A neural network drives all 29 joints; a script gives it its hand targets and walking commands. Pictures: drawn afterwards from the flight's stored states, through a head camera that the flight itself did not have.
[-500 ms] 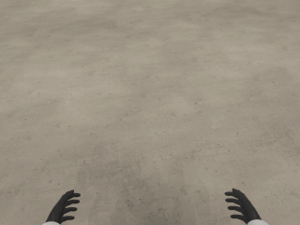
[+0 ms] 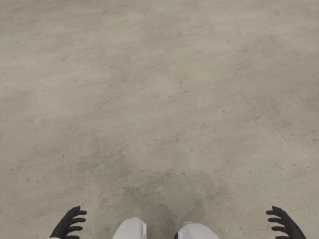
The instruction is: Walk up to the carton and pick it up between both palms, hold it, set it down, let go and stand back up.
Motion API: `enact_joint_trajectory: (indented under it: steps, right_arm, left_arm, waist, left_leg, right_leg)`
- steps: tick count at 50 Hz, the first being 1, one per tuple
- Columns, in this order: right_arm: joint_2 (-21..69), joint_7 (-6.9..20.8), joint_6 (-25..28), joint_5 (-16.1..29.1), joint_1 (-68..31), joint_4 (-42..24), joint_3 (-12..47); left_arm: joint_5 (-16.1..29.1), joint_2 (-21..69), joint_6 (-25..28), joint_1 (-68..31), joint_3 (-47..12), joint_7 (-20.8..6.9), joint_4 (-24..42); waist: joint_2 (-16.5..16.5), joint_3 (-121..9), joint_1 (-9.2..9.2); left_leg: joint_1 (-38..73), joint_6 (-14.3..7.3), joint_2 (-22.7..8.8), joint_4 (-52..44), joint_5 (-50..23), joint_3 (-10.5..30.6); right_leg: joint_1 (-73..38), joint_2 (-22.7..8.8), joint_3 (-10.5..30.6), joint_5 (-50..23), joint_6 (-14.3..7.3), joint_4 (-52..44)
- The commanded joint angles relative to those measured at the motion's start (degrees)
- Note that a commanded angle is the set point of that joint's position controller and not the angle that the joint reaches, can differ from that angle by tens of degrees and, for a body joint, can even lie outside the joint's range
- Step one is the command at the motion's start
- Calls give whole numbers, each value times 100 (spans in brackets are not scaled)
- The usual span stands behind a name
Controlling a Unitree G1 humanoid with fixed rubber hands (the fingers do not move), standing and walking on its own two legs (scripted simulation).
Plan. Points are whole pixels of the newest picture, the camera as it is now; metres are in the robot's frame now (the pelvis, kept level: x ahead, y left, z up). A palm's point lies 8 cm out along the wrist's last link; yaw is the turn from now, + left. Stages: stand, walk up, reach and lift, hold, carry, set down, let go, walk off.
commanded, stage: walk up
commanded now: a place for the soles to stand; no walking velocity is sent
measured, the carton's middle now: out of the picture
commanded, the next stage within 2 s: none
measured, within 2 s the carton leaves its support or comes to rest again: neither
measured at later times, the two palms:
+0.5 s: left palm out of the picture +0.07 +0.15 -0.09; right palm out of the picture -0.02 -0.45 -0.09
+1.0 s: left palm out of the picture +0.00 +0.01 -0.10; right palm out of the picture -0.19 -0.58 -0.04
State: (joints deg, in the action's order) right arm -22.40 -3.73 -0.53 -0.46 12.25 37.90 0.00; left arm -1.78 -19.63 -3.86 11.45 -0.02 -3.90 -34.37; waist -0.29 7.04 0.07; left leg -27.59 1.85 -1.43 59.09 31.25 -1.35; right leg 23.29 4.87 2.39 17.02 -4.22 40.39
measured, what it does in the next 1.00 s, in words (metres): steps to the right: left foot, then right foot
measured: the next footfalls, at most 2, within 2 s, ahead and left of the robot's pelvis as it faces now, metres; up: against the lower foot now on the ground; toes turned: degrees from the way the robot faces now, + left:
left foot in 0.12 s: +0.02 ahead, +0.09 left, +0.00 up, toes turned +3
right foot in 0.46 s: -0.03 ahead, -0.27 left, +0.00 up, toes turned -3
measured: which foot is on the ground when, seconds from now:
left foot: up 0.00-0.10, down 0.12-0.48, up 0.50-0.80, down 0.82-1.00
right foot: down 0.00-0.14, up 0.16-0.44, down 0.46-0.84, up 0.86-1.00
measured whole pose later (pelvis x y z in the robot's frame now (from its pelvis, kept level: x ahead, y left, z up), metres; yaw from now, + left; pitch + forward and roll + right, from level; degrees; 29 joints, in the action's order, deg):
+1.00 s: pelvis -0.20 -0.24 +0.00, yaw -13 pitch -6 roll +1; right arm -23.7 -4.5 0.5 -0.6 16.5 41.6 -0.3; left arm -2.0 -24.3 -6.7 11.6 0.0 -5.4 -34.7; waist -7.2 5.3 0.0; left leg -13.1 -1.4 -4.4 37.5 18.7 -5.1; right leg 26.0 3.3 7.1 20.4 2.5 68.5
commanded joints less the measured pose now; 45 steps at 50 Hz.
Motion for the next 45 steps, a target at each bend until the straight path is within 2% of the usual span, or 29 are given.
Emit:
enact_joint_trajectory:
  steps: [1,3,5,6,7,8,9,10,12,15,18,21,22,23,24,25,26,28,30,33,36,38,39,40,41,42,43,44,45]
  right_arm:
    - [-1007,-98,173,121,548,-89,-248]
    - [-992,-110,202,135,870,95,-256]
    - [-1056,-131,227,88,1172,225,-308]
    - [-1505,-142,227,-22,1179,153,-443]
    - [-2006,-117,199,-171,715,-151,-583]
    - [-1972,-161,226,-284,523,-311,-623]
    - [-1703,-168,247,-189,479,-302,-572]
    - [-1554,-175,284,-168,279,-338,-538]
    - [-1637,-157,344,-155,-185,-502,-553]
    - [-1706,-109,372,-137,198,-466,-626]
    - [-1931,-108,356,-201,399,-414,-707]
    - [-2146,-36,250,-235,76,-421,-731]
    - [-2072,-26,196,-237,-35,-406,-686]
    - [-1651,11,135,-238,306,-316,-519]
    - [-1094,5,110,-215,435,-455,-344]
    - [-1294,-130,45,11,-180,-471,-439]
    - [-1360,-172,58,37,-330,-520,-441]
    - [-1425,-101,95,64,99,-258,-490]
    - [-1410,-58,134,63,728,39,-499]
    - [-1256,-63,88,86,837,95,-443]
    - [-1352,-90,79,122,985,89,-440]
    - [-1402,-50,46,196,1143,216,-657]
    - [-1424,-41,39,203,1420,339,-674]
    - [-1499,-50,60,193,1608,406,-723]
    - [-1764,-65,52,105,1860,468,-813]
    - [-2293,-67,49,-8,1236,147,-933]
    - [-2303,-175,192,-234,458,-208,-961]
    - [-1907,-185,273,-160,34,-236,-829]
    - [-1785,-168,331,-123,-141,-260,-797]
  left_arm:
    - [-263,-1181,45,-55,439,101,510]
    - [-204,-1132,-19,-379,415,70,533]
    - [-91,-1112,-84,-503,402,18,470]
    - [-39,-992,-78,-384,408,10,446]
    - [-67,-1009,-45,-528,503,66,670]
    - [-194,-1297,-63,-674,674,85,808]
    - [-252,-1433,-78,-459,647,69,727]
    - [-211,-1439,-106,-283,636,10,557]
    - [-180,-1434,-138,-156,628,-120,465]
    - [-123,-1396,-173,-358,542,-155,383]
    - [-65,-1337,-121,-427,444,-233,402]
    - [40,-1319,-34,255,410,-242,127]
    - [21,-1368,24,804,452,-215,-60]
    - [4,-1675,97,1064,517,-172,-298]
    - [-31,-2341,110,983,640,-129,-159]
    - [-162,-2485,100,631,703,-79,185]
    - [-161,-2254,85,355,727,-43,298]
    - [-129,-1790,17,-164,611,28,362]
    - [-130,-1598,25,-396,515,31,406]
    - [-234,-1393,4,-311,482,26,468]
    - [-257,-1394,-79,-436,493,-3,544]
    - [-198,-1354,-85,-637,506,-17,491]
    - [-155,-1350,-123,-762,465,-37,475]
    - [-44,-1406,-141,-735,449,-43,380]
    - [67,-1239,-137,-496,437,-42,313]
    - [42,-1289,-102,-334,552,16,355]
    - [-151,-1674,-104,-566,821,51,654]
    - [-246,-1774,-118,-394,791,-11,561]
    - [-168,-1735,-105,-66,770,-56,337]
  waist:
    - [-1055,-1616,-319]
    - [-1011,-1616,-97]
    - [-743,-1511,158]
    - [248,-1449,256]
    - [2003,-813,399]
    - [1507,-473,368]
    - [437,-330,244]
    - [288,-155,104]
    - [835,-71,-51]
    - [1026,-368,162]
    - [1185,-735,199]
    - [1770,-1211,-151]
    - [1488,-1410,-477]
    - [281,-1585,-446]
    - [-1960,-1523,-483]
    - [-2718,-1162,-879]
    - [-2267,-900,-774]
    - [-1309,-653,-324]
    - [-1317,-987,-161]
    - [-1361,-1227,-312]
    - [-1348,-1177,-241]
    - [-1259,-1094,-96]
    - [-1297,-1028,77]
    - [-1298,-999,178]
    - [-184,-1079,253]
    - [2065,-705,290]
    - [1696,-107,161]
    - [587,312,-33]
    - [339,222,-204]
  left_leg:
    - [201,-196,193,-1046,-282,-97]
    - [921,-295,242,-1965,-744,-134]
    - [2052,-430,189,-3346,-1794,-93]
    - [2457,-898,-901,-3951,-1423,1441]
    - [1934,-1843,-2757,-4536,-2239,3096]
    - [1545,-2298,-3139,-4460,-2674,3173]
    - [1036,-1978,-2680,-4395,-2435,2391]
    - [1004,-1821,-2278,-4310,-2446,1809]
    - [1066,-1746,-1977,-4334,-2570,1375]
    - [1818,-1733,-2001,-4070,-3061,1318]
    - [2244,-1548,-2067,-3725,-3707,989]
    - [1388,-1120,-1754,-3187,-3170,269]
    - [1038,-886,-1531,-2449,-2693,-44]
    - [585,-624,-921,-1192,-1756,-499]
    - [-748,-254,-35,-151,727,-944]
    - [-946,-150,200,333,1042,-87]
    - [-752,-189,224,800,817,273]
    - [-546,-151,84,1003,-74,34]
    - [-338,-79,139,553,-307,-152]
    - [-203,-74,184,-16,-338,-229]
    - [508,-257,235,-840,-215,-169]
    - [1229,-436,213,-1886,-540,-91]
    - [1960,-514,343,-2722,-935,-308]
    - [2922,-597,489,-3537,-1428,-554]
    - [3429,-934,-281,-4403,-759,540]
    - [1981,-1941,-2707,-4872,-27,2913]
    - [934,-2435,-3631,-5065,-278,3410]
    - [342,-1976,-3063,-5020,-569,2381]
    - [379,-1694,-2456,-4662,-920,1595]
  right_leg:
    - [-1724,-1636,1852,-4046,-1022,-1379]
    - [-1342,-1416,1699,-3455,-756,-1284]
    - [-468,-1163,1510,-2235,-239,-1182]
    - [378,-563,1105,-1301,292,-154]
    - [1390,130,355,1461,616,1515]
    - [1604,-272,916,1650,551,2766]
    - [1249,-271,1106,1252,465,2967]
    - [1193,-271,1068,932,507,3206]
    - [1311,-316,906,581,565,3579]
    - [1444,-480,821,784,655,3328]
    - [1035,-969,456,1143,591,1560]
    - [-554,-848,-255,925,429,-209]
    - [-1291,-699,-358,242,351,-1161]
    - [-1798,-533,-70,-32,215,-1609]
    - [-1767,-1765,1963,-495,-208,-2159]
    - [-842,-2054,2908,-174,-1006,-2499]
    - [-510,-1981,2800,-194,-1288,-2487]
    - [-420,-1529,1878,-956,-1011,-2190]
    - [-914,-1355,1560,-1872,-1002,-1831]
    - [-1327,-1379,1688,-1611,-1092,-1837]
    - [-815,-1462,2073,-1227,-962,-2102]
    - [-371,-1443,2258,-1020,-459,-2152]
    - [2,-1166,2010,-1001,-30,-2257]
    - [602,-814,1667,-649,665,-2416]
    - [1202,-241,1189,454,1215,-1473]
    - [1360,217,331,1373,1223,1721]
    - [1514,-357,1118,1412,1022,3159]
    - [1223,-453,1289,904,892,3418]
    - [988,-344,1140,519,848,3458]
